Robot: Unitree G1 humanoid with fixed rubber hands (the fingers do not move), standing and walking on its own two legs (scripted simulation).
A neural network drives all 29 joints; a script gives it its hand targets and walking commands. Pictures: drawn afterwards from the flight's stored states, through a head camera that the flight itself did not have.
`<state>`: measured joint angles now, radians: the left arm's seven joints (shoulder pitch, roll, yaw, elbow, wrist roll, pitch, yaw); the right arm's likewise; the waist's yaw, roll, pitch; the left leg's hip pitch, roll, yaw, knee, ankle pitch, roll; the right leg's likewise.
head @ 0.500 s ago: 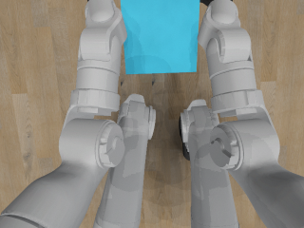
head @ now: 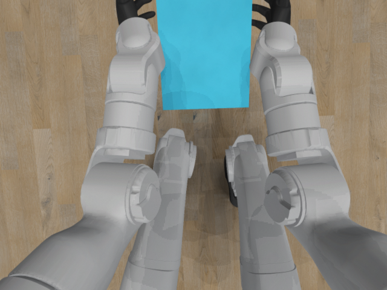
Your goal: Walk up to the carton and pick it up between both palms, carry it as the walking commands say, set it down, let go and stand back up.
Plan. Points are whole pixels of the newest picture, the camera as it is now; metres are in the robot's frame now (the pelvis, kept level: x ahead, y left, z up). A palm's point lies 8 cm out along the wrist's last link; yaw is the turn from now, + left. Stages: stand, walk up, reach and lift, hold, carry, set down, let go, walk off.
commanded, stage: reach and lift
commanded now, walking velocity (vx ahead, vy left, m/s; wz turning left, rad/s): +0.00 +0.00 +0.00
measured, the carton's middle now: (201, 38) +0.53 +0.04 -0.16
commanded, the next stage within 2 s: none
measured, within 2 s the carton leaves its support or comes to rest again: neither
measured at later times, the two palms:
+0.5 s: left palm (118, 11) +0.49 +0.14 +0.01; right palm (294, 16) +0.50 -0.07 +0.00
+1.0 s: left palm out of the picture +0.47 +0.14 +0.12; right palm out of the picture +0.49 -0.08 +0.12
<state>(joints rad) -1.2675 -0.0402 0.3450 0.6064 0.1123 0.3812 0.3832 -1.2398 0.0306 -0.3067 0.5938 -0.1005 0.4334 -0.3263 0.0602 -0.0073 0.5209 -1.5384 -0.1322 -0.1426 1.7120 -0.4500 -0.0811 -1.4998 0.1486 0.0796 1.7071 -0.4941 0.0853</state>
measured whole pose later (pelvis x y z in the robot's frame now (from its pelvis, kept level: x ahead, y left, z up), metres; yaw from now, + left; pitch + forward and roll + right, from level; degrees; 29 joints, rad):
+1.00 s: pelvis +0.07 +0.00 +0.14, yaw +1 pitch +20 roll -1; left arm -0.81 -0.22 0.50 0.74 0.33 0.31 0.23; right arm -0.80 0.18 -0.46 0.78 -0.33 0.34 -0.19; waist 0.04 -0.01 -0.06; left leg -1.14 -0.11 -0.16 1.19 -0.39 -0.04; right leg -1.10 0.11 0.12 1.18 -0.43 0.05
